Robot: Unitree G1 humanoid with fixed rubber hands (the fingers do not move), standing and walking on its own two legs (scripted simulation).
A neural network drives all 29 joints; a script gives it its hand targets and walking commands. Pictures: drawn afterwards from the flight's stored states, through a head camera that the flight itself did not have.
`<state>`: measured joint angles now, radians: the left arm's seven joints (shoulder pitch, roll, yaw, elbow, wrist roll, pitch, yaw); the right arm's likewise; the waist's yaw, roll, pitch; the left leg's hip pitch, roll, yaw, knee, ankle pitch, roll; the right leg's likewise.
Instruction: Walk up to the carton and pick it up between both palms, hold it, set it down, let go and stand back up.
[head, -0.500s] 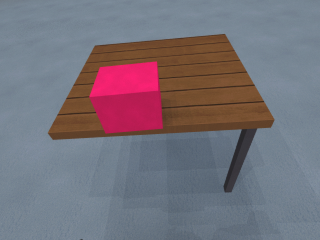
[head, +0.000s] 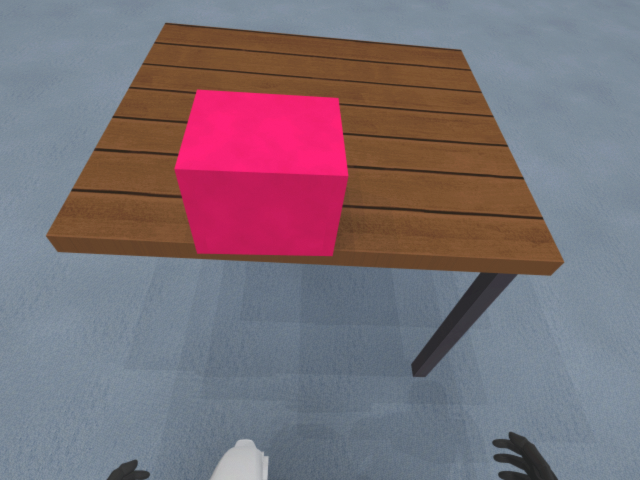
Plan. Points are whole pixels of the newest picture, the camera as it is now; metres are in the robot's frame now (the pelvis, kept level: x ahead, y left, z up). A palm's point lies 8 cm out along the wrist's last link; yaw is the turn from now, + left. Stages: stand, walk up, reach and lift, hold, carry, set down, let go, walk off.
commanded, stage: walk up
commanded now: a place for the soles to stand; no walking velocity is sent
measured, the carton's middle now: (267, 176) +0.55 +0.12 +0.04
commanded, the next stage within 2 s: none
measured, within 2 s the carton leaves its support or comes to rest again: neither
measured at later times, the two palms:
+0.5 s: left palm out of the picture +0.14 +0.26 -0.07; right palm out of the picture +0.15 -0.26 -0.06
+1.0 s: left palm out of the picture +0.09 +0.28 -0.08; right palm (520, 445) +0.20 -0.25 -0.06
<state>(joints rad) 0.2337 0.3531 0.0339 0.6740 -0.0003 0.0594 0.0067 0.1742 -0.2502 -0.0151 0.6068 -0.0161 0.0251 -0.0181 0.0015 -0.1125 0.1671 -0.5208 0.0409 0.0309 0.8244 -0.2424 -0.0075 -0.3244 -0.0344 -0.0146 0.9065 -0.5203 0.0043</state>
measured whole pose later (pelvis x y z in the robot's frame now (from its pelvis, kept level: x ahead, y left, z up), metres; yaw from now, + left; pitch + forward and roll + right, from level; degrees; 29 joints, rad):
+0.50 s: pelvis +0.03 +0.00 +0.03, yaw +2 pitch -3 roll +0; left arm 0.23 0.29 0.00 0.66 -0.01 0.03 -0.03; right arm 0.25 -0.27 -0.01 0.67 -0.01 0.00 -0.01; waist -0.01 0.00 0.08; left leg -0.40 0.02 -0.04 0.64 -0.19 -0.02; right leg -0.18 -0.02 -0.06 0.67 -0.44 0.00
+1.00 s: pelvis +0.06 +0.00 +0.02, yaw +6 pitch -3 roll -1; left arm 0.36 0.29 0.03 0.70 0.06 -0.01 0.01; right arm 0.27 -0.28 -0.05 0.65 -0.04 0.05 0.05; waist 0.02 0.01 0.03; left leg -0.48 0.00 -0.03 0.91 -0.42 -0.01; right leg -0.08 -0.06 -0.14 0.64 -0.51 0.00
